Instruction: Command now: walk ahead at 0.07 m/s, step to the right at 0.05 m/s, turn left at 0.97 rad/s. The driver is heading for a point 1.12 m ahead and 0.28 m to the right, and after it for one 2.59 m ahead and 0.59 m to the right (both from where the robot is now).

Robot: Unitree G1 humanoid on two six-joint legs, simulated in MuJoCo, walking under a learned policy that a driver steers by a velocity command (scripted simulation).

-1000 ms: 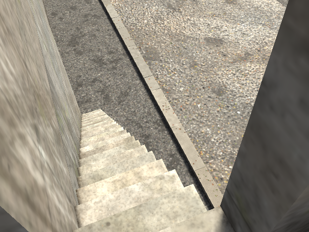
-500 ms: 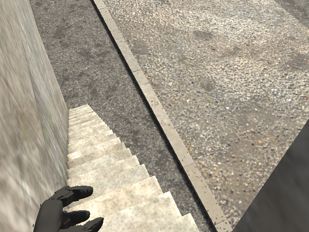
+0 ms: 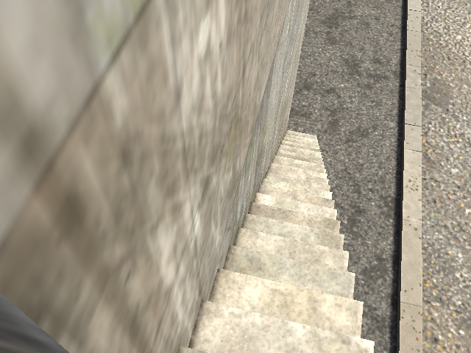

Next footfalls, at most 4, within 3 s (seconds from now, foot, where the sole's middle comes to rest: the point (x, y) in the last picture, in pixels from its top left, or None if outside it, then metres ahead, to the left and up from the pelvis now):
0.32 right None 0.06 -0.17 -0.74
0.78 left None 0.04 0.08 -0.74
1.16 right None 0.07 -0.29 -0.74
1.58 left None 0.34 0.00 -0.96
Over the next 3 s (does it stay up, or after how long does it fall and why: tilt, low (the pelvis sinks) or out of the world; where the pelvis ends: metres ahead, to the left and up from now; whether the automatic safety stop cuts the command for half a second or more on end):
stays up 0.70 -0.35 -0.58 its command is cut before an obstacle after 1.1 s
